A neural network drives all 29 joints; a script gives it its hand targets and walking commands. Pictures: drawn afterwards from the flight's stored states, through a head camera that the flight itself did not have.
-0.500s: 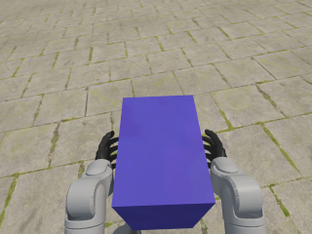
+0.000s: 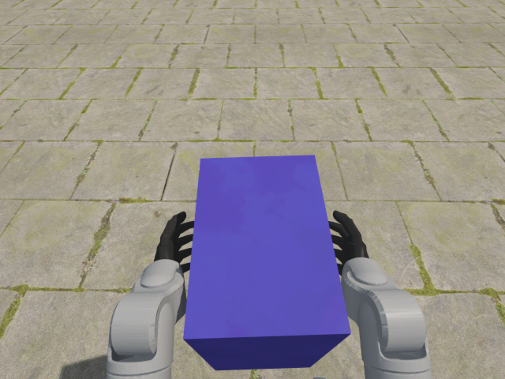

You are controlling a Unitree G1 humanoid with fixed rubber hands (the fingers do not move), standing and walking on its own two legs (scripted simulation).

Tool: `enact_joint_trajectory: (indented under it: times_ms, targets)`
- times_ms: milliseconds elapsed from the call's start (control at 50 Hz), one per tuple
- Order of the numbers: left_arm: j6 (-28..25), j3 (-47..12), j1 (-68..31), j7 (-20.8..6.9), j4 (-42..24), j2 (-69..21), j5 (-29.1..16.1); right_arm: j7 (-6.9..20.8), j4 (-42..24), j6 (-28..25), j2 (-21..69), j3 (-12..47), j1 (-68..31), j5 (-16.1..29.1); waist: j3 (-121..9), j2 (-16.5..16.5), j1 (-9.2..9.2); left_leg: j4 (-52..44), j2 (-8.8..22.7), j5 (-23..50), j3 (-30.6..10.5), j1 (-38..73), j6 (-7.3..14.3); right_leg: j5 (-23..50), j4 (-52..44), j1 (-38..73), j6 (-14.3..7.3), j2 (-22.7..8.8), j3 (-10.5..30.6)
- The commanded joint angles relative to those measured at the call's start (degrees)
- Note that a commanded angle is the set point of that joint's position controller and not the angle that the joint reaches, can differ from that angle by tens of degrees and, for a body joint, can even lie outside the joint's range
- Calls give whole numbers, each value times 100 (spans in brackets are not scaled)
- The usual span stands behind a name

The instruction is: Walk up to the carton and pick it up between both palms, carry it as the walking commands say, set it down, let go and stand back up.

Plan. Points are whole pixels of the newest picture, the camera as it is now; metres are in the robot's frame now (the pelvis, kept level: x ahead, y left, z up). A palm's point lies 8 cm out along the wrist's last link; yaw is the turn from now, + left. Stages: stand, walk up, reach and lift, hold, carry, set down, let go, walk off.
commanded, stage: carry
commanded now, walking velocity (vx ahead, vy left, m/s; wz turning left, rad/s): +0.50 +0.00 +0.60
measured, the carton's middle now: (260, 272) +0.28 +0.00 +0.03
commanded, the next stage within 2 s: none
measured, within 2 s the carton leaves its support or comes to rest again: neither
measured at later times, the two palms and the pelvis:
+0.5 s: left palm (127, 156) +0.49 +0.25 +0.09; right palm (252, 130) +0.58 +0.00 +0.08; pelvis +0.29 +0.04 -0.02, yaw +19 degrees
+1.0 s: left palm (77, 94) +0.71 +0.42 +0.09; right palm (174, 65) +0.86 +0.21 +0.09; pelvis +0.58 +0.16 -0.01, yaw +39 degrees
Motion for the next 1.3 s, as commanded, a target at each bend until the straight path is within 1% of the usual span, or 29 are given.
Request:
enact_joint_trajectory:
  times_ms: [0,40,60,80,100,140,160,220,400,460,500,520,540,560,580,600,620,640,680,840,920,940,960,980,1020,1040,1100,1240,1280]
  targets:
    - [37,-2865,-1951,-806,-469,-5311,-1438,848,-536,-14,5004,2567,-1612,1287,-890,621,-117,-272,1265,1952,-774,333,542,164,-627,802,16,322,-419]
    - [132,-2793,-2024,-777,-400,-5184,-1446,774,-506,70,4882,2520,-1695,1285,-966,315,-19,489,1016,1542,-406,-454,270,558,-1758,2312,-30,393,-691]
    - [191,-2677,-1857,-750,-255,-5083,-1396,743,-496,124,4794,2500,-1779,1288,-1198,-51,97,1333,798,976,-156,-1524,61,226,-1987,3734,-204,-175,-64]
    - [245,-2531,-1626,-680,-78,-4939,-1250,750,-555,224,4698,2547,-1897,1313,-1575,-1564,246,2988,343,-513,258,-2830,-261,-821,-2581,4798,-849,-1987,2197]
    - [234,-2346,-1482,-624,102,-5023,-1131,787,-784,244,4648,2670,-2403,1502,-1474,-1601,261,4035,644,-1367,316,-3184,-351,-999,-2837,4323,-1264,-2453,3026]
    - [234,-2289,-1909,-635,-51,-5271,-1185,800,-649,269,4968,2682,-2633,1641,-980,-461,149,4484,1169,-560,-60,-3183,-398,-1148,-3060,3324,-1148,-2294,2141]
    - [230,-2282,-2046,-648,-117,-5290,-1228,786,-511,271,5064,2619,-2550,1623,-846,-396,112,4290,1281,-216,-7,-3089,-442,-777,-3092,3135,-967,-2088,1503]
    - [251,-2343,-2075,-701,-158,-5276,-1380,694,-186,234,5150,2473,-2088,1415,-708,-695,99,3805,1168,346,461,-2949,-487,754,-2840,3286,-733,-1560,114]
    - [312,-2323,-2152,-800,-465,-5010,-1528,504,-422,188,5056,2510,-2015,1217,-182,-1185,136,1669,897,974,1444,-2466,-240,3186,-2464,3778,-579,-1204,-1516]
    - [318,-2334,-2017,-787,-538,-4952,-1473,506,-576,177,5021,2546,-2081,1312,-597,-1415,97,1010,321,1063,1890,-1663,-117,5133,-1390,4218,-380,-1215,-1778]
    - [321,-2285,-1869,-746,-495,-4837,-1357,527,-508,198,5037,2565,-2048,1399,-1237,-1382,-57,378,-86,1176,2030,-167,23,5138,461,3944,-194,-1044,-1916]
    - [330,-2262,-2011,-724,-466,-4703,-1265,547,-432,211,5053,2567,-2011,1440,-1570,-1020,-320,287,23,943,1451,1260,230,3865,1907,2740,-100,-774,-1796]
    - [381,-2223,-1893,-716,-368,-4707,-1169,564,-254,241,4936,2506,-2048,1415,-1528,628,-222,104,1683,1359,-1596,2457,999,-196,3547,238,95,-103,-1371]
    - [348,-2305,-1751,-741,-387,-4938,-1245,615,-389,208,5128,2580,-2061,1558,-2022,1435,-126,-350,2404,1986,-3429,2914,1529,-1860,4963,-851,121,313,-139]
    - [276,-2383,-1853,-753,-343,-5202,-1288,683,-559,152,5374,2662,-2231,1686,-2081,869,-106,-129,2331,2890,-2907,2791,1389,-1706,5051,-1103,6,-57,628]
    - [212,-2515,-1996,-794,-345,-5404,-1313,769,-399,86,5606,2684,-2269,1688,-2023,394,-97,9,2230,3607,-2330,2387,1146,-1372,4458,-1009,-71,-268,820]
    - [96,-2614,-2116,-837,-430,-5648,-1341,849,-430,-1,5859,2791,-2427,1771,-1879,69,-88,-83,2107,3427,-1833,1991,896,-1100,3793,-825,-81,-377,810]
    - [2,-2663,-2080,-854,-424,-5821,-1342,911,-413,-68,5972,2815,-2358,1792,-1819,27,-63,-275,1942,2843,-1393,1577,692,-957,3052,-431,-62,-459,765]
    - [-118,-2693,-1908,-879,-321,-5947,-1296,953,-357,-178,5944,2781,-2041,1650,-1675,300,-73,-421,1776,2612,-984,1101,678,-1052,2044,44,12,-281,445]
    - [-50,-2814,-1931,-810,-520,-5452,-1359,945,-554,-130,5155,2623,-1711,1373,-1057,768,-97,-386,1366,2102,-775,668,605,136,63,336,49,189,-184]
    - [145,-2729,-2089,-764,-373,-5152,-1392,813,-485,53,4885,2531,-1857,1298,-872,439,-14,307,1106,1703,-437,-114,308,467,-1585,1876,-11,497,-742]
    - [204,-2644,-2045,-746,-250,-5094,-1377,774,-412,110,4804,2500,-1877,1284,-1088,174,77,1035,923,1378,-186,-1124,109,465,-1880,3368,-152,136,-373]
    - [251,-2517,-1819,-695,-94,-4968,-1234,776,-422,202,4712,2536,-2001,1312,-1492,-937,269,2619,530,420,281,-2200,-165,-1064,-2573,4465,-572,-1319,1327]
    - [247,-2303,-1616,-631,126,-4981,-1087,810,-646,259,4628,2657,-2355,1448,-1526,-1918,279,3899,360,-1223,511,-3051,-327,-686,-2894,4530,-1250,-2408,3116]
    - [252,-2225,-1884,-634,66,-5207,-1110,830,-564,275,4892,2684,-2666,1622,-1175,-592,197,4485,1082,-742,-102,-2995,-319,-193,-2878,3555,-1181,-2311,2294]
    - [236,-2250,-2046,-646,-67,-5285,-1163,822,-487,268,5033,2645,-2651,1628,-1018,-383,177,4175,1247,-396,-100,-2898,-363,-57,-2955,3334,-981,-2100,1604]
    - [263,-2333,-2103,-701,-141,-5289,-1341,732,-175,236,5131,2473,-2190,1399,-798,-766,127,3373,1066,9,441,-2569,-442,1266,-2767,3234,-694,-1570,110]
    - [345,-2422,-2189,-784,-471,-5046,-1547,539,-311,216,5032,2445,-2004,1125,-333,-1189,160,1646,808,391,1291,-2207,-296,2838,-2618,3652,-556,-1343,-1255]
    - [360,-2429,-2166,-795,-529,-5011,-1525,529,-421,222,4989,2470,-2049,1153,-418,-1299,147,1268,591,614,1482,-1866,-209,4033,-2243,3890,-451,-1341,-1452]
